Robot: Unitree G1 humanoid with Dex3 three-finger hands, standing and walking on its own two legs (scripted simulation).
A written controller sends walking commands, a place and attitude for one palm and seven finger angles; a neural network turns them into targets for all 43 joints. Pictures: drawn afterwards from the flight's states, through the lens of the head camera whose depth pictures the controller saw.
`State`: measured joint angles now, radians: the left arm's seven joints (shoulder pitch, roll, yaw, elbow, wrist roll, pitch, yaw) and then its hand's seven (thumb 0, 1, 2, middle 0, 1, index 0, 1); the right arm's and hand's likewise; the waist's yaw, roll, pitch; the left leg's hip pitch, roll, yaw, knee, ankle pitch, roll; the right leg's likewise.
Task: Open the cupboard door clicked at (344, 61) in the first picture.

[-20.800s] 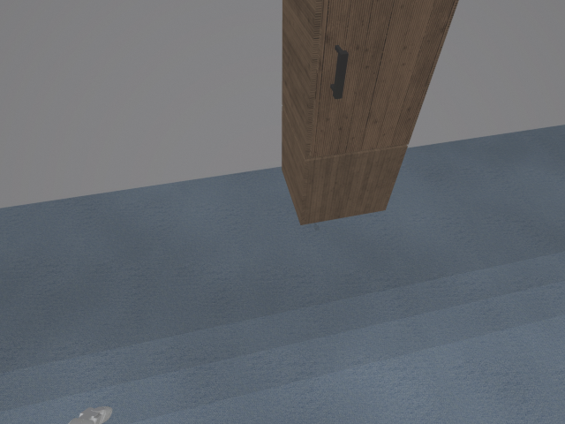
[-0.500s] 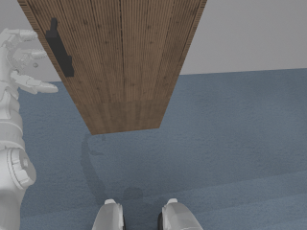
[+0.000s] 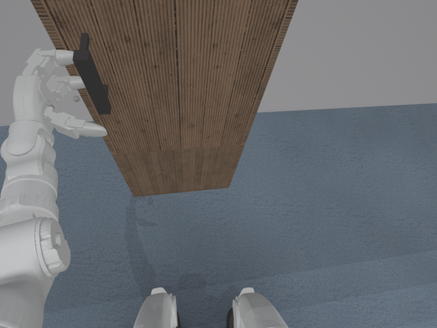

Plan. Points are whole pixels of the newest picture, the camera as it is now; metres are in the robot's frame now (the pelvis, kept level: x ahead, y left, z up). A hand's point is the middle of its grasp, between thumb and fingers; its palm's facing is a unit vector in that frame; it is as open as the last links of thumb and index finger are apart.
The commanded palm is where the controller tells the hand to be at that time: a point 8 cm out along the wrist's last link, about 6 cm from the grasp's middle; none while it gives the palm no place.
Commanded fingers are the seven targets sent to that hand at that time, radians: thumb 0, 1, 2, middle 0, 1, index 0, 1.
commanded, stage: slide the fingers in behind the handle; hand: left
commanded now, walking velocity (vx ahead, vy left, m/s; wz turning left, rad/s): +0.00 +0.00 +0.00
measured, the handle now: (95, 76) +0.55 +0.20 +0.07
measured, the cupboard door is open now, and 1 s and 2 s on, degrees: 0 0 0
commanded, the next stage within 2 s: close the thumb around the handle in 1.04 s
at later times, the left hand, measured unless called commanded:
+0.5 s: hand (103, 98) +0.50 +0.18 +0.07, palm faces +0.07 -1.00 -0.02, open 14.0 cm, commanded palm +0.47 +0.22 +0.07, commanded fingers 0.00 -0.50 0.30 -0.30 -1.20 -0.30 -1.20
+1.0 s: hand (107, 98) +0.50 +0.17 +0.07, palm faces +0.09 -1.00 -0.02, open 14.1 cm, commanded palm +0.47 +0.21 +0.07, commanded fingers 0.00 -0.50 0.30 -0.30 -1.20 -0.30 -1.20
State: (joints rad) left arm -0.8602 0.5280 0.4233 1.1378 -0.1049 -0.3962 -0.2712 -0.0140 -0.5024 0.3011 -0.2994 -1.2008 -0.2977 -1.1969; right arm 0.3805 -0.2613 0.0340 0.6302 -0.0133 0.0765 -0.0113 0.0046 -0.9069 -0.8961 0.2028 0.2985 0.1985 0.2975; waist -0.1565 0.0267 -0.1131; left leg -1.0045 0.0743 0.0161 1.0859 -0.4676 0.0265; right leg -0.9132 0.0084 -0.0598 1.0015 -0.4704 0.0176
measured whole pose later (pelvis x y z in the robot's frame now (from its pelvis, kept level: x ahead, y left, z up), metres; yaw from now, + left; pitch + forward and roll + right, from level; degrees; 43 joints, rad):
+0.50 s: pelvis +0.00 -0.01 +0.00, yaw +0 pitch +21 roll -3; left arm -0.85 0.43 0.38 1.13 -0.08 -0.43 -0.16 -0.01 -0.50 0.30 -0.30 -1.20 -0.30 -1.20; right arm 0.39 -0.25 0.02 0.64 -0.02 0.08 0.01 0.01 -0.91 -0.90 0.20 0.30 0.20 0.30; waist -0.15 0.04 -0.12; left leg -0.99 0.07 0.02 1.08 -0.46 0.02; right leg -0.91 0.01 -0.05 1.02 -0.48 0.01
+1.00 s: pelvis +0.00 -0.01 +0.00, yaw +1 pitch +22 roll -3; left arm -0.88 0.43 0.36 1.15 -0.08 -0.44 -0.14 -0.01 -0.50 0.30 -0.30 -1.20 -0.28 -1.20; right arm 0.37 -0.26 0.02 0.65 -0.02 0.06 0.01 0.01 -0.91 -0.90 0.20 0.30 0.20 0.30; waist -0.15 0.04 -0.12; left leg -1.00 0.07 0.01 1.08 -0.46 0.01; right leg -0.92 0.01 -0.06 1.03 -0.48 0.00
